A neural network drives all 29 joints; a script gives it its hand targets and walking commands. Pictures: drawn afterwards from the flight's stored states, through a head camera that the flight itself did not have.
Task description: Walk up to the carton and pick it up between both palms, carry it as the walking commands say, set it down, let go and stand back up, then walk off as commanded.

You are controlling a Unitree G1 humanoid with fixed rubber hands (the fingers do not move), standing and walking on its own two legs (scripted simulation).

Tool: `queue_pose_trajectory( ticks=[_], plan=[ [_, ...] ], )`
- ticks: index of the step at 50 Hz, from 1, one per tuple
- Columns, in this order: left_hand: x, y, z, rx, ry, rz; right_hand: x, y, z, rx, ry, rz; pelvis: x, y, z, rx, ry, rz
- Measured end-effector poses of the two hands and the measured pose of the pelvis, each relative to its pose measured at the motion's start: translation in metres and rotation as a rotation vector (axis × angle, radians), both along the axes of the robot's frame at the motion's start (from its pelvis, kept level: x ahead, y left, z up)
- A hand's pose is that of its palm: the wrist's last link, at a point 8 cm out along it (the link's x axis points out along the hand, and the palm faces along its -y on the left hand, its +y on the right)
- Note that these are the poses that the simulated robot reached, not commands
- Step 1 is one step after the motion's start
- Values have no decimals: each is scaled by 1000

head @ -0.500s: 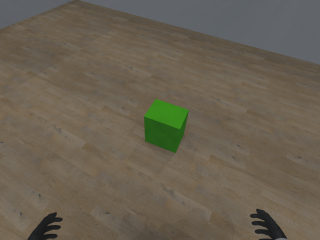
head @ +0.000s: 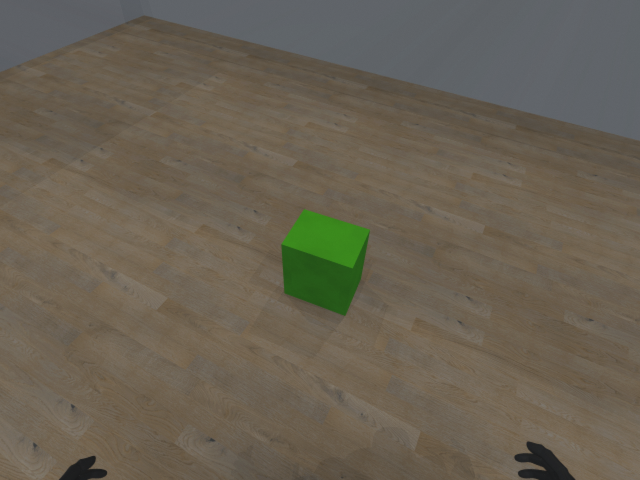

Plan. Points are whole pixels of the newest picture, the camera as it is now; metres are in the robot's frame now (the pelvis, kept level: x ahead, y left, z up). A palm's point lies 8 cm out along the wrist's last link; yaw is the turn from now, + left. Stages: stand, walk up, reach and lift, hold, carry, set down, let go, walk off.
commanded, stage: walk up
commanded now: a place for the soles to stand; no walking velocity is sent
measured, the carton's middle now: (324, 263) +0.92 -0.05 -0.63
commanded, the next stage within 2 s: none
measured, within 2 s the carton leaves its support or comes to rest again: neither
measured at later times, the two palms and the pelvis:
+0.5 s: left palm (80, 463) +0.16 +0.29 -0.07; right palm (565, 402) +0.24 -0.36 -0.09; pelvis +0.13 -0.05 +0.00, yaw +0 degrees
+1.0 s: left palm (141, 302) +0.40 +0.29 -0.08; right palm (537, 329) +0.36 -0.38 -0.11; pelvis +0.31 -0.05 -0.03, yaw -2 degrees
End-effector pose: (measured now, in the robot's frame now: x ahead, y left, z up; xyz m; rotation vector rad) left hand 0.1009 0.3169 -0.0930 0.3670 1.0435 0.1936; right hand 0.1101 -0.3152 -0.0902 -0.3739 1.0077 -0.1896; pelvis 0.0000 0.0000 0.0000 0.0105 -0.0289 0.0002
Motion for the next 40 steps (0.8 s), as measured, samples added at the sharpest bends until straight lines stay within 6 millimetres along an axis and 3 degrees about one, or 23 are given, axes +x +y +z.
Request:
queue_pose_trajectory(
  ticks=[6, 10, 17, 24, 29, 31, 34, 40],
  plan=[
    [31, -6, 16, 36, -27, -72, -31, -51, 6, -57, 31, -62, 18, -18, -1, 7, 8, -30],
    [47, -15, 17, 88, -49, -86, -26, -83, -4, -73, 55, -72, 37, -40, -14, -6, 1, -39],
    [34, -26, 27, 103, -26, 2, 37, -77, -7, -12, 35, 3, 73, -51, -6, -27, -10, -19],
    [55, -25, 24, 81, 8, 10, 112, -53, 0, 28, 4, 68, 118, -48, -3, -26, -7, -8],
    [93, -11, 4, 59, 28, -2, 184, -33, 10, -4, -89, 107, 160, -33, -13, -19, 0, -17],
    [115, -9, -4, 47, 24, -13, 202, -30, 14, -35, -134, 111, 174, -27, -18, -15, -3, -24],
    [153, -13, -8, 28, 0, -41, 209, -33, 22, -50, -147, 73, 193, -25, -16, -11, -5, -30],
    [219, -25, -1, 9, -12, -107, 201, -50, 24, -71, -70, 9, 236, -28, -10, -5, 3, -41]
  ],
)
